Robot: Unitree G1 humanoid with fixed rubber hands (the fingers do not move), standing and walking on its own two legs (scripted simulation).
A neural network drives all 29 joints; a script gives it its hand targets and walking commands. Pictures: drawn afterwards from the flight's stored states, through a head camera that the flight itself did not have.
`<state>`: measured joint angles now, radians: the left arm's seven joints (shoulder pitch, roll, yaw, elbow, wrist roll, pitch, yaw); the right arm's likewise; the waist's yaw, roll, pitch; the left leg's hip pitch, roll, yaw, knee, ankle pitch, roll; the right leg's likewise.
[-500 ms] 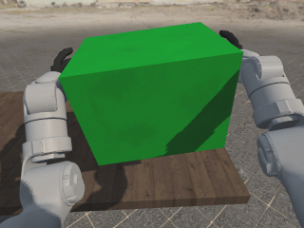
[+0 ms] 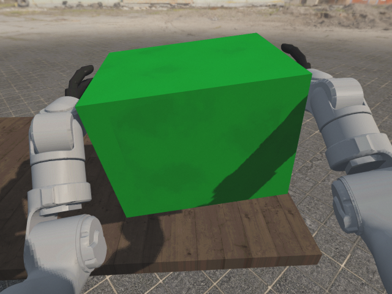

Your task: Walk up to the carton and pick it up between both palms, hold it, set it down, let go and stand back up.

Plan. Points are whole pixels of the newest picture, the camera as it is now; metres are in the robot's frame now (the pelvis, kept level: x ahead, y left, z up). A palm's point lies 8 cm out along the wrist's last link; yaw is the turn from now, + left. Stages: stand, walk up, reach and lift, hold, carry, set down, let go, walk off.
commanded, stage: hold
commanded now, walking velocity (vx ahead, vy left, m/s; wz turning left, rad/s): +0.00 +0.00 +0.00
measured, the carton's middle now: (194, 120) +0.37 -0.01 +0.27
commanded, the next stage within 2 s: none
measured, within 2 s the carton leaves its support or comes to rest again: neither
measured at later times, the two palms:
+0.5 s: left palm (77, 96) +0.37 +0.19 +0.32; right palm (300, 76) +0.36 -0.21 +0.35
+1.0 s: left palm (79, 107) +0.37 +0.19 +0.30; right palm (296, 84) +0.36 -0.20 +0.34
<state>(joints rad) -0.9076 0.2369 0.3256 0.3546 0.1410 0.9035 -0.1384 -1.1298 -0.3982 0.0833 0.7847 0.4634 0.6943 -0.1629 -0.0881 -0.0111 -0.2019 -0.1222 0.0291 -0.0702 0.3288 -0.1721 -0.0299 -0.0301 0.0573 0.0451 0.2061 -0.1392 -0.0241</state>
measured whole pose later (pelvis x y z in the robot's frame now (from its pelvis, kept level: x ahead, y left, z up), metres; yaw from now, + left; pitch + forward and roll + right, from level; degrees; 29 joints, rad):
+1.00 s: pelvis +0.00 +0.00 +0.00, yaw +0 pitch -2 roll -1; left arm -0.91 0.24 0.34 0.36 0.15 0.90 -0.15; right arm -1.13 -0.39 0.08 0.78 0.45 0.70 -0.16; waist -0.09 0.00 -0.20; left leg -0.12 0.03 -0.07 0.32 -0.17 -0.03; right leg -0.03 0.06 0.05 0.20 -0.14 -0.02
